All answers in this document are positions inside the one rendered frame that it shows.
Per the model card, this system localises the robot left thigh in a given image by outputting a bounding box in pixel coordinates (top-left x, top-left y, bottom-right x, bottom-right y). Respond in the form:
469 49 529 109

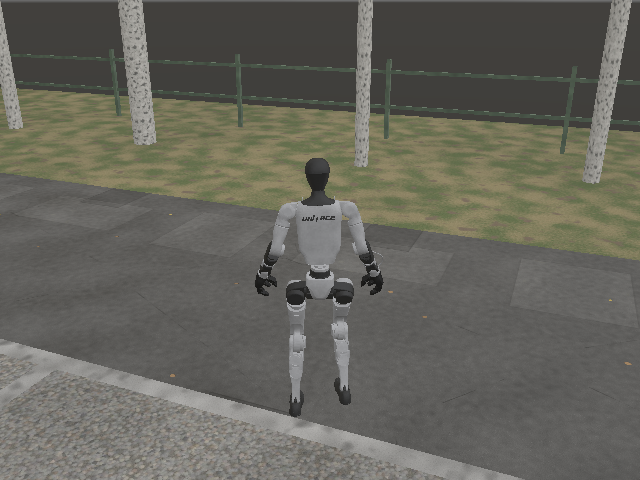
286 280 306 353

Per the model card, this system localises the robot head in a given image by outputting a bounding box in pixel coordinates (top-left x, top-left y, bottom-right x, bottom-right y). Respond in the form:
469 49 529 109
301 158 335 206

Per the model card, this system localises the robot left upper arm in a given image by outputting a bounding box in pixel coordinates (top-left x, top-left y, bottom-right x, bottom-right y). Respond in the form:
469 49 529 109
269 202 298 257

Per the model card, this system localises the robot left forearm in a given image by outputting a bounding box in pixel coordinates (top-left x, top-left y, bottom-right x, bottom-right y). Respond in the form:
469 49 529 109
258 241 279 279

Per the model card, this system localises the robot right forearm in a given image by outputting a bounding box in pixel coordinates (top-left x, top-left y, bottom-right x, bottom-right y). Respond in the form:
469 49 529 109
359 239 380 277

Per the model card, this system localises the left robot hand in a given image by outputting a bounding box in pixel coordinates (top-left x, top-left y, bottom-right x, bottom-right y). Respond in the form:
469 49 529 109
255 273 277 296

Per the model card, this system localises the robot right upper arm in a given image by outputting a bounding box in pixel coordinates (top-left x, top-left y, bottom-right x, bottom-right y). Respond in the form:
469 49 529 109
339 201 369 255

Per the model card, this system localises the right robot hand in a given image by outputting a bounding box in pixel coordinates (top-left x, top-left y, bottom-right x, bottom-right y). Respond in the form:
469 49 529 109
361 271 384 295

